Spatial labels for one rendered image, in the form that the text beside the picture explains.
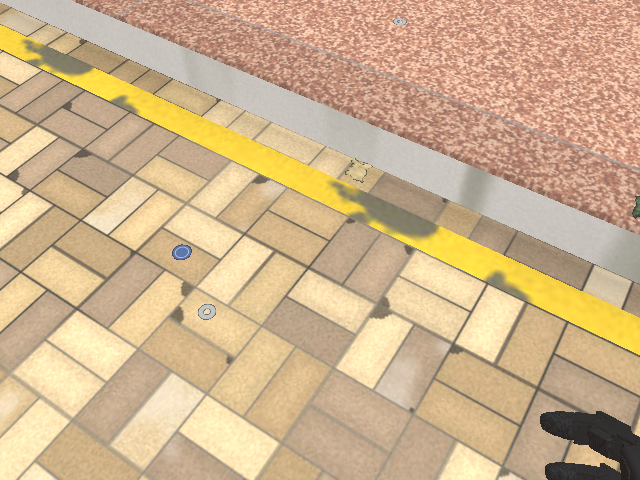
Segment robot right hand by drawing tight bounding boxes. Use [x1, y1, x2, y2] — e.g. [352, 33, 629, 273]
[540, 411, 640, 480]

